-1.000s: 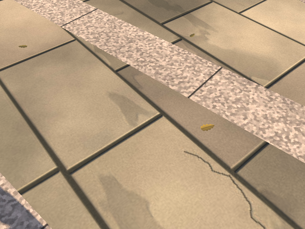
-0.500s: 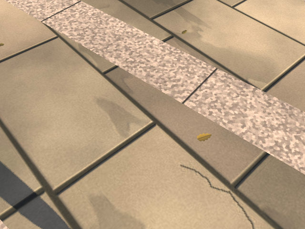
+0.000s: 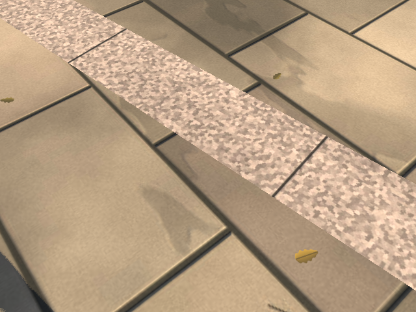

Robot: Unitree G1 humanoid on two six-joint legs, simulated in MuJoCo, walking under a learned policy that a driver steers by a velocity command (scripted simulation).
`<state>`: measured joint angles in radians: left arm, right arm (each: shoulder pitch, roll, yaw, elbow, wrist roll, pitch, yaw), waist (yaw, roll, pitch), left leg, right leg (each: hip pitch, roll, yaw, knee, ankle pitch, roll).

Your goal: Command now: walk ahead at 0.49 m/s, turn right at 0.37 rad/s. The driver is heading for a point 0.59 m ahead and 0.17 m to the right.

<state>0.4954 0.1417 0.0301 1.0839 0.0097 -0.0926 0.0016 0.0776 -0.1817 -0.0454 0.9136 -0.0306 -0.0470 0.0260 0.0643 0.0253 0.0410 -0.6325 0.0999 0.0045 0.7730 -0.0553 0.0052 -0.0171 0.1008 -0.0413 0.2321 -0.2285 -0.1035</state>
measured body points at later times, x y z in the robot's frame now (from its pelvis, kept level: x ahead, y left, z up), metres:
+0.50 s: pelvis +0.27 +0.03 +0.00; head +0.30 +0.03 +0.45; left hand +0.48 +0.23 -0.12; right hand +0.20 -0.22 -0.14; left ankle +0.25 +0.12 -0.75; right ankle +0.33 -0.13 -0.67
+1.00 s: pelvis +0.48 -0.11 +0.00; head +0.51 -0.15 +0.45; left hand +0.66 +0.09 -0.12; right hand +0.44 -0.38 -0.14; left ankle +0.62 +0.00 -0.67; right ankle +0.45 -0.14 -0.75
